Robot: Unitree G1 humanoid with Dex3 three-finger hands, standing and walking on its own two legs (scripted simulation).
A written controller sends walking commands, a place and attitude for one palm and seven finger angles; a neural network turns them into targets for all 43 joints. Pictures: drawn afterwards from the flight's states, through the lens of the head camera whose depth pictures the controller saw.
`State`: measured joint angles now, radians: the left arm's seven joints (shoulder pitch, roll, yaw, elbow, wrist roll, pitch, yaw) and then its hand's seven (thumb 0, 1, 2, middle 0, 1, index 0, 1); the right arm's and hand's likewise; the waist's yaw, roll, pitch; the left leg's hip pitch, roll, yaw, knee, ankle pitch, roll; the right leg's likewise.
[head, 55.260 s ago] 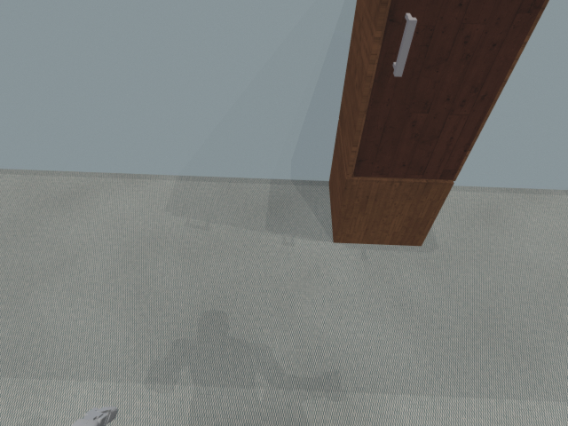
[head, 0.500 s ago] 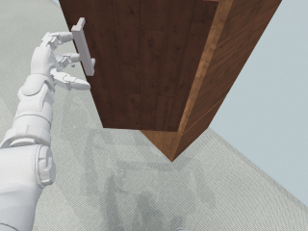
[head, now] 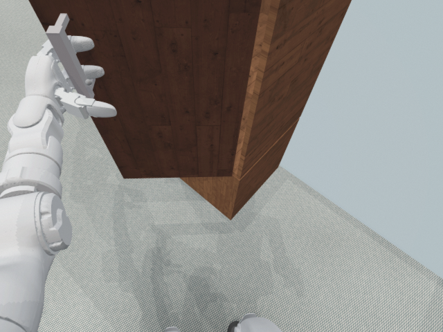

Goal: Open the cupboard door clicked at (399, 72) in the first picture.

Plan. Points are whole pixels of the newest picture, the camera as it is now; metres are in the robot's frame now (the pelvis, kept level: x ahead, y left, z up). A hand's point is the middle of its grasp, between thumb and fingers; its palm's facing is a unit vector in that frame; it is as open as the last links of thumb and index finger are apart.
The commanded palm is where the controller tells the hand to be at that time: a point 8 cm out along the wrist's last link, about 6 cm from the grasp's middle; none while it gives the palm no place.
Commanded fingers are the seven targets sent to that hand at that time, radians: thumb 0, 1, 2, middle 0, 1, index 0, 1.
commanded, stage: slide the fingers in behind the handle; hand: left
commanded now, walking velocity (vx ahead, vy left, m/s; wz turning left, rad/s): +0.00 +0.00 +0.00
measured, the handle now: (76, 60) +0.56 +0.21 +0.15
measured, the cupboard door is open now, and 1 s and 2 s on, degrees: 44 44 60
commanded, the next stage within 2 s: close the thumb around the handle in 0.30 s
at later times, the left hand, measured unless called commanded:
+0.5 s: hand (87, 82) +0.52 +0.19 +0.14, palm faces -0.02 -1.00 +0.01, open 13.7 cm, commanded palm +0.50 +0.24 +0.14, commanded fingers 0.00 -0.16 0.44 -0.32 -1.24 -0.32 -1.24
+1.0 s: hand (88, 83) +0.52 +0.19 +0.14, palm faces -0.01 -1.00 +0.02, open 5.9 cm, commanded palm +0.49 +0.23 +0.14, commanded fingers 0.00 0.90 0.90 -0.40 -1.35 -0.40 -1.35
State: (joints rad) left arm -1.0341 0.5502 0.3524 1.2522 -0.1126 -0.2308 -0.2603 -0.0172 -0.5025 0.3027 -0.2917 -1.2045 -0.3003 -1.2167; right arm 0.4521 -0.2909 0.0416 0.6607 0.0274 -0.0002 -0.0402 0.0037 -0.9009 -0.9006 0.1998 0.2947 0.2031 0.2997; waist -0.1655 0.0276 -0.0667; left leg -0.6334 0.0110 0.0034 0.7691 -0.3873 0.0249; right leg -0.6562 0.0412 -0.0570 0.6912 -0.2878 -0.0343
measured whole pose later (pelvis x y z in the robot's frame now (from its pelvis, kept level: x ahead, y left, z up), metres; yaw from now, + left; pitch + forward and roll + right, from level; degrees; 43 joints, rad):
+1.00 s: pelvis +0.02 +0.02 +0.00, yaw -1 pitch +14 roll -2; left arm -0.94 0.46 0.34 1.16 -0.12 -0.24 -0.22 0.00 0.67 0.80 -0.36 -1.33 -0.39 -1.33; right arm 0.45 -0.28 0.03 0.66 0.02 0.02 -0.02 0.00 -0.90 -0.90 0.20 0.29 0.20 0.30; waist -0.14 0.04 -0.10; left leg -0.59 0.00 0.02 0.76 -0.41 0.04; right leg -0.62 0.03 -0.04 0.68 -0.31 -0.01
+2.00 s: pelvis +0.00 +0.00 +0.01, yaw +1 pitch +7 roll -1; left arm -0.62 0.09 0.21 0.60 -0.05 -0.01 0.35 0.00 0.72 0.83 -0.37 -1.35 -0.39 -1.34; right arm 0.19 -0.21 0.03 0.62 -0.01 -0.01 -0.02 0.00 -0.90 -0.90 0.20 0.29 0.20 0.30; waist -0.02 0.04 -0.08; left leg -0.45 -0.02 0.00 0.68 -0.35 0.02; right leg -0.49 0.02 -0.05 0.64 -0.28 -0.03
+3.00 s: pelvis +0.02 -0.01 +0.02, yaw +2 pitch -2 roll +0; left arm 0.11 -0.07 -0.28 -0.22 0.02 0.22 0.50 0.02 0.70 0.74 -0.33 -1.31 -0.34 -1.33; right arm 0.08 -0.15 0.03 0.55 -0.02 0.08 0.03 0.01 -0.90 -0.90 0.20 0.29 0.20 0.30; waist 0.03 0.05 -0.05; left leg -0.18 0.00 -0.01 0.57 -0.36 0.01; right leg -0.23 0.03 -0.06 0.56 -0.30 -0.05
